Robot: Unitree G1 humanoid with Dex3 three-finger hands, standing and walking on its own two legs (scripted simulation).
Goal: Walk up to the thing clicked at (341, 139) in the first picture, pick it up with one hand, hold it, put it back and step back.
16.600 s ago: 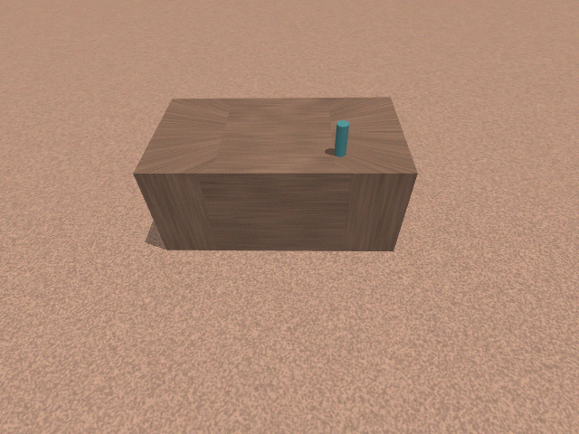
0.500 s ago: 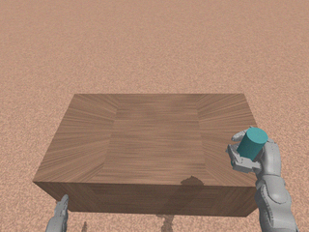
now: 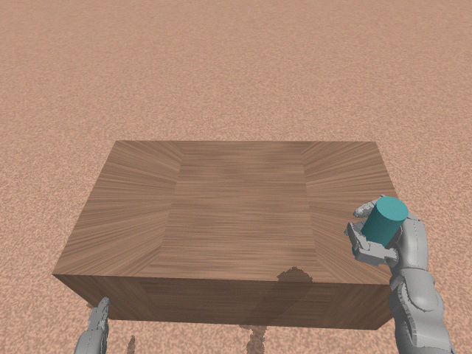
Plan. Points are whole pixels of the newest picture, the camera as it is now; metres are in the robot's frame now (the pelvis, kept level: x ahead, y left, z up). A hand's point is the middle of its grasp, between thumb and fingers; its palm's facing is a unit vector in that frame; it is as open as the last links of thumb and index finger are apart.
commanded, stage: hold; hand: right
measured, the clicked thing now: (377, 232) +0.33 -0.19 +0.06
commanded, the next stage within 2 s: crouch in 1.52 s
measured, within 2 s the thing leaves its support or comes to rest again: neither
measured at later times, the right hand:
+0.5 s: hand (367, 236) +0.33 -0.17 +0.05, palm faces +0.15 +0.99 +0.02, open 5.6 cm
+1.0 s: hand (360, 237) +0.33 -0.16 +0.05, palm faces +0.12 +0.99 +0.01, open 5.6 cm
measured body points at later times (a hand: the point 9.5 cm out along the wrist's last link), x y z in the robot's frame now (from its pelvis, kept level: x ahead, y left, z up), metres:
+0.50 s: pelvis +0.00 +0.00 +0.00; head +0.03 -0.01 +0.45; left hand +0.15 +0.27 -0.05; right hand +0.32 -0.23 +0.05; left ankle +0.05 +0.13 -0.71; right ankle -0.02 -0.12 -0.71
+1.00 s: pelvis +0.00 +0.00 +0.00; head +0.03 -0.01 +0.45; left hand +0.15 +0.27 -0.05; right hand +0.32 -0.22 +0.05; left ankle +0.05 +0.13 -0.71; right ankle -0.02 -0.12 -0.71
